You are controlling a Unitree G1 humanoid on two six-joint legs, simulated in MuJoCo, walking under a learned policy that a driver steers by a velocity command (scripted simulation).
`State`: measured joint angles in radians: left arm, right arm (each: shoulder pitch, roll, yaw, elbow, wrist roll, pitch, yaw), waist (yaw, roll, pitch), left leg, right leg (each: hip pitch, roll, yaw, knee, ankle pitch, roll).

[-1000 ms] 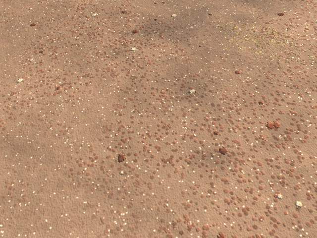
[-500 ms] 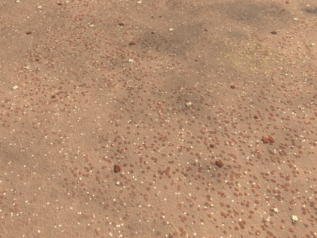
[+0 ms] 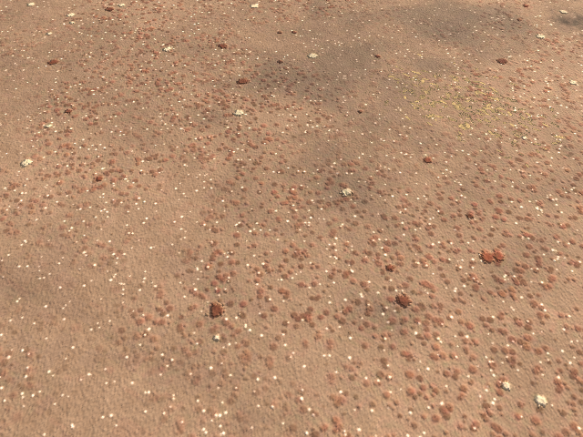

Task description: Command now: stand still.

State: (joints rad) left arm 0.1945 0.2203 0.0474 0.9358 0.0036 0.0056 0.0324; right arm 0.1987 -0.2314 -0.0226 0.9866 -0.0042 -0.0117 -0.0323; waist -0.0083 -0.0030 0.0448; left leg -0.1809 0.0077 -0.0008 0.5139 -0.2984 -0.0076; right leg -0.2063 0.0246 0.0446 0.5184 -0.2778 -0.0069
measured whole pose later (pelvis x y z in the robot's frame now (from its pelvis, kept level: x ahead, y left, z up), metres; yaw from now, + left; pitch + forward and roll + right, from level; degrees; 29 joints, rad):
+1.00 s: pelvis +0.21 +0.01 -0.01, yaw +0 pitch +2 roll -1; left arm 0.51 0.21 0.03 1.08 -0.01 -0.08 0.02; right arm -0.06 -0.23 -0.02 0.83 0.03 -0.09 0.04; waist 0.09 0.02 0.03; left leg -0.60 0.03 0.04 0.55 -0.02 0.06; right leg 0.19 0.01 -0.01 0.15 -0.38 0.00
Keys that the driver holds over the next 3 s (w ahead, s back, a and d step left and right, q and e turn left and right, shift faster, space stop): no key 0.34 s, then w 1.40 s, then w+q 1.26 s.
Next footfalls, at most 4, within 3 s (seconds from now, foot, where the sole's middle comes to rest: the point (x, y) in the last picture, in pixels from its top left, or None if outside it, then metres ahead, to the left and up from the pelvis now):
1.04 left None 0.42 0.12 -0.77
1.60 right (343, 346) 0.74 -0.10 -0.77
2.18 left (244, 257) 1.02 0.16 -0.77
2.66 right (276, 176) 1.36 0.07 -0.77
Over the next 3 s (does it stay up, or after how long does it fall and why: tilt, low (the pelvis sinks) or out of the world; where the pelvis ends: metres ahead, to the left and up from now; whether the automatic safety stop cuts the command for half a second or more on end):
stays up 1.30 0.17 0.01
